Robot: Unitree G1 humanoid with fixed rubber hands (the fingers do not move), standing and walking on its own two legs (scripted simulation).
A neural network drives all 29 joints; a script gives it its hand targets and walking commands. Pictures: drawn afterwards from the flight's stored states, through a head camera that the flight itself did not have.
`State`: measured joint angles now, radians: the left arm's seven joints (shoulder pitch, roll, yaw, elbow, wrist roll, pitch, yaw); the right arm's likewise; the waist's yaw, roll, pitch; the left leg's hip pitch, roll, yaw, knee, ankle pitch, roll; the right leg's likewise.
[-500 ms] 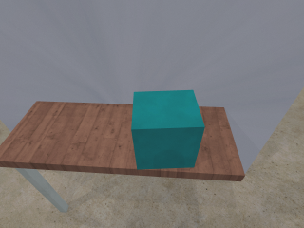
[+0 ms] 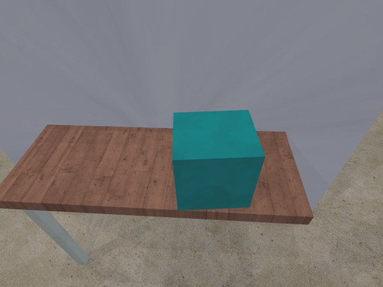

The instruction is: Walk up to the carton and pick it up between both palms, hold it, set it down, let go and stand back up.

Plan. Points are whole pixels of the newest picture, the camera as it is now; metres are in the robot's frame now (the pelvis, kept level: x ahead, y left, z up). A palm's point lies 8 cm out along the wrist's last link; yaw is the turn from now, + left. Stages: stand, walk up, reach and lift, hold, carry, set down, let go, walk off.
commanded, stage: stand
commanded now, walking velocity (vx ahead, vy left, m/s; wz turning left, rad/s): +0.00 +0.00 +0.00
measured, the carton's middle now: (212, 161) +0.46 -0.04 -0.02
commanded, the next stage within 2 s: none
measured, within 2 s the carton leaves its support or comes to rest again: neither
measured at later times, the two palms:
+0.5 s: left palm out of the picture -0.04 +0.21 -0.15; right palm out of the picture -0.04 -0.18 -0.15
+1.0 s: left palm out of the picture -0.02 +0.22 -0.15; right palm out of the picture -0.03 -0.17 -0.15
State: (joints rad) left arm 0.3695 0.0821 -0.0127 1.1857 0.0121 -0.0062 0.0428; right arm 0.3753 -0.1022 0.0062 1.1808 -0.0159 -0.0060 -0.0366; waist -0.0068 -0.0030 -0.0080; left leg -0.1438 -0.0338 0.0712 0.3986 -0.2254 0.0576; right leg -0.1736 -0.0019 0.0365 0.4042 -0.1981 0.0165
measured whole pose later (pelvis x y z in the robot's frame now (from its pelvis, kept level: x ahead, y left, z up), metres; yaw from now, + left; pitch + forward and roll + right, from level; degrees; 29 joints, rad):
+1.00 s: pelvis +0.03 +0.03 +0.00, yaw +0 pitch -1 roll +0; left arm 0.33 0.09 -0.02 1.21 0.00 0.00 0.05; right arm 0.37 -0.09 0.01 1.16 -0.01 -0.02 -0.04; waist -0.01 -0.02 0.01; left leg -0.10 -0.09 0.07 0.36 -0.24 0.10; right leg -0.15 -0.06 0.05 0.41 -0.24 0.07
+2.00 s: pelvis +0.03 +0.03 +0.00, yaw +1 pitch -1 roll +0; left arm 0.33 0.09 -0.01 1.20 0.01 0.00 0.05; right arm 0.35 -0.10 0.01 1.16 -0.01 -0.03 -0.04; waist -0.01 -0.02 0.03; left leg -0.09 -0.09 0.06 0.36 -0.25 0.10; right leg -0.13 -0.06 0.04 0.41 -0.25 0.06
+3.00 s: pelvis +0.03 +0.02 +0.00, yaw +1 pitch -1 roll +0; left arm 0.33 0.09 -0.01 1.20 0.01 0.00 0.05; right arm 0.35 -0.09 0.01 1.16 -0.01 -0.03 -0.04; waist -0.01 -0.02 0.04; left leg -0.09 -0.08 0.06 0.36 -0.25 0.09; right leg -0.13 -0.05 0.03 0.40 -0.25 0.06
